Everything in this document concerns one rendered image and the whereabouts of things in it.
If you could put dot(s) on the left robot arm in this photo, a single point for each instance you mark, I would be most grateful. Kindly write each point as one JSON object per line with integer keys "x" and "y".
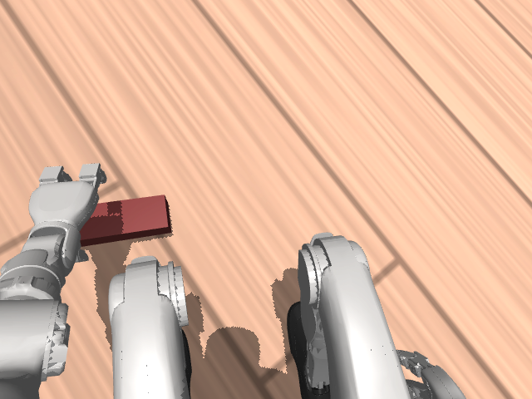
{"x": 34, "y": 332}

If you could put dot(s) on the left robot hand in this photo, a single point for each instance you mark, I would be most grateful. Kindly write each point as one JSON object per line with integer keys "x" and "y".
{"x": 58, "y": 198}

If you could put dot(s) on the right robot hand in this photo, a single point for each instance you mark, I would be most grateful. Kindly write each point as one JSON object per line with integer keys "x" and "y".
{"x": 437, "y": 383}

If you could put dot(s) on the carton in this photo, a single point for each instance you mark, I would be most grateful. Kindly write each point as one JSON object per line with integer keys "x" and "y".
{"x": 127, "y": 219}

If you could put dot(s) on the right robot foot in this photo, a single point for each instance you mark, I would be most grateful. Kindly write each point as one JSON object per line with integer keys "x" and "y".
{"x": 298, "y": 348}

